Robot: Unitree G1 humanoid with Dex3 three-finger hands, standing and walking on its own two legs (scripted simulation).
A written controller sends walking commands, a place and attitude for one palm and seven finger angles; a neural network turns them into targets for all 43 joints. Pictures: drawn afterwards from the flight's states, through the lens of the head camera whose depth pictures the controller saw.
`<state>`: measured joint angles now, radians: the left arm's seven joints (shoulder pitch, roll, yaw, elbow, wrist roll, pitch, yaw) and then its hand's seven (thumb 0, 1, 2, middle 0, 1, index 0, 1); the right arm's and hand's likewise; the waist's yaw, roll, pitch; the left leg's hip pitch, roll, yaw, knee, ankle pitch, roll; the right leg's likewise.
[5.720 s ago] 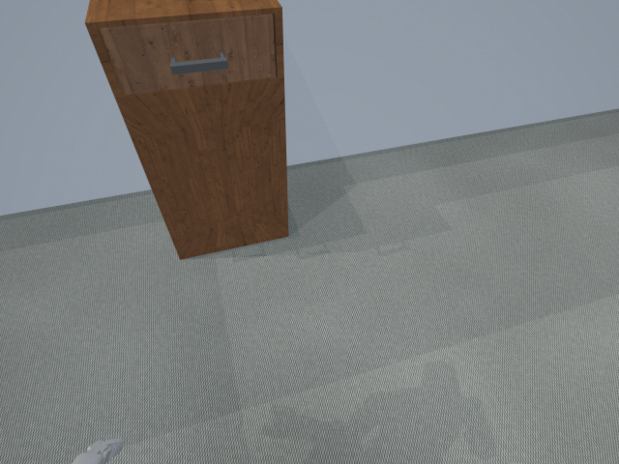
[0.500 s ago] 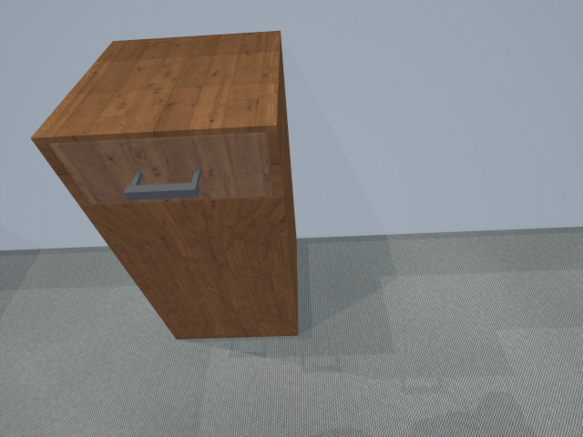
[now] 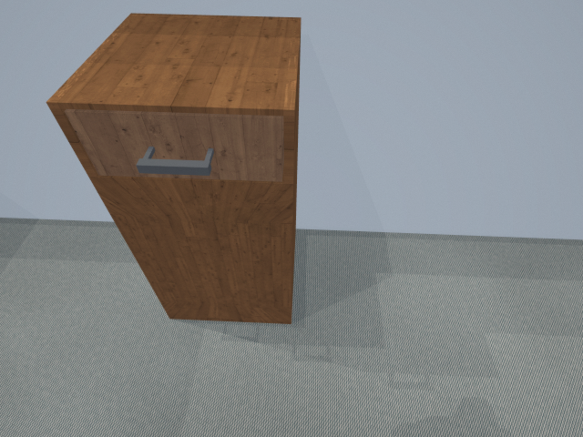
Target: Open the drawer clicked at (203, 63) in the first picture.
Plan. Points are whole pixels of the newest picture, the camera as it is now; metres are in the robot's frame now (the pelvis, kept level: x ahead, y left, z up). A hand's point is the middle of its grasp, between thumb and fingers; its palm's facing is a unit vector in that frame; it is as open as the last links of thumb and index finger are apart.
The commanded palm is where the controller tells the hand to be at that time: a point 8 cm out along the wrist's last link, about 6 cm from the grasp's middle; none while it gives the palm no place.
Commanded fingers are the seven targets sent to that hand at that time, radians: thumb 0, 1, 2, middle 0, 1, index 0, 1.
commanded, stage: look again from close up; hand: left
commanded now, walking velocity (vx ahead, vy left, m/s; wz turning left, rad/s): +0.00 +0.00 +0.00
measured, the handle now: (177, 159) +0.59 +0.26 +0.03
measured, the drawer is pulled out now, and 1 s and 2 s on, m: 0.00 0.00 0.00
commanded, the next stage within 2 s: shuffle to correct the standing spot in 0.32 s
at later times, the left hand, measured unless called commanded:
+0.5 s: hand out of the picture -0.03 +0.19 -0.18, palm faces +0.04 -0.98 -0.17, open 7.4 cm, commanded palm none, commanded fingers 0.00 0.90 0.90 -0.20 -0.30 -0.20 -0.30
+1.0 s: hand out of the picture +0.07 +0.22 -0.17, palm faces +0.02 -0.98 -0.18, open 7.3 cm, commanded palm none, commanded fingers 0.00 0.90 0.90 -0.20 -0.30 -0.20 -0.30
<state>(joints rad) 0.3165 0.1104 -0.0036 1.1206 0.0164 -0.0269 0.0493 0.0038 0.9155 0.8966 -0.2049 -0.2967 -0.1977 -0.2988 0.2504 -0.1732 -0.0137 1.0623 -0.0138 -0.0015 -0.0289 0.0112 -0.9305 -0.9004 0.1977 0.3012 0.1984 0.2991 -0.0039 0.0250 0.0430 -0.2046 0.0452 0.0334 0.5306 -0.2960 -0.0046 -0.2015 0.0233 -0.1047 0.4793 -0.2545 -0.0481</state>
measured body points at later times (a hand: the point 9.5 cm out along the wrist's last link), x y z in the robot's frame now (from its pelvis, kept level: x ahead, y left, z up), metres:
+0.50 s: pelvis -0.02 +0.03 +0.00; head -0.02 +0.03 +0.45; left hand -0.03 +0.25 -0.16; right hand -0.04 -0.18 -0.16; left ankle -0.01 +0.12 -0.74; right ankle +0.00 -0.09 -0.74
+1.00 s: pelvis +0.06 +0.05 +0.01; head +0.08 +0.06 +0.45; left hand +0.07 +0.28 -0.16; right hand +0.00 -0.15 -0.15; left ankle -0.01 +0.12 -0.74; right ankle +0.09 -0.07 -0.68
